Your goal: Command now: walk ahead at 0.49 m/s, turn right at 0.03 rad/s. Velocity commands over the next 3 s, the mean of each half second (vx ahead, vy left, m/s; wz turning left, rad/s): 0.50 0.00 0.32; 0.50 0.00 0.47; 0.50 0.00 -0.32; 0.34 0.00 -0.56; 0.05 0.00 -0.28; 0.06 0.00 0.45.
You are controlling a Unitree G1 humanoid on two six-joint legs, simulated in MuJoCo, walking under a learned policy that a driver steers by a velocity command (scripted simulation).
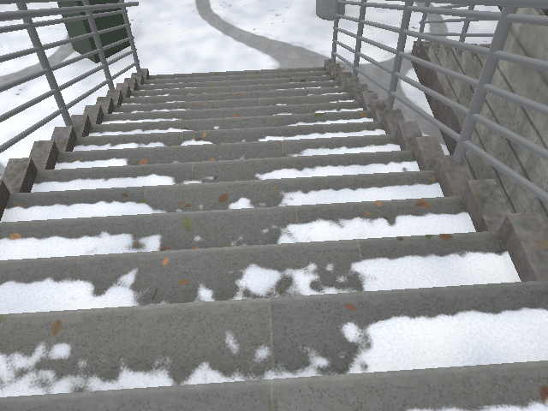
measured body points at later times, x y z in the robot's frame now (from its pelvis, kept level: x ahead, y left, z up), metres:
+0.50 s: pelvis +0.26 -0.02 +0.02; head +0.27 -0.02 +0.47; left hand +0.28 +0.24 -0.11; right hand +0.40 -0.25 -0.12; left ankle +0.22 +0.12 -0.65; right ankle +0.29 -0.12 -0.73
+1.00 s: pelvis +0.46 +0.13 +0.00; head +0.47 +0.13 +0.45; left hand +0.43 +0.39 -0.13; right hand +0.59 -0.10 -0.14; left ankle +0.43 +0.20 -0.73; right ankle +0.49 -0.02 -0.65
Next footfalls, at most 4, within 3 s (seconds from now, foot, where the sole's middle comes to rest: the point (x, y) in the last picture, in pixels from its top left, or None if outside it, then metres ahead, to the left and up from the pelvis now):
0.32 right None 0.33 -0.11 -0.77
0.82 left None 0.47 0.22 -0.77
1.40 right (245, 329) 0.81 0.14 -0.93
1.82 left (165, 291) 1.04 0.44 -1.10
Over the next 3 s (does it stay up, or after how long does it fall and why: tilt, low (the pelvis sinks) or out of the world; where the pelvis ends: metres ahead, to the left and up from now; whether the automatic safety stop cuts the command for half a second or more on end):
stays up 0.99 0.37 -0.33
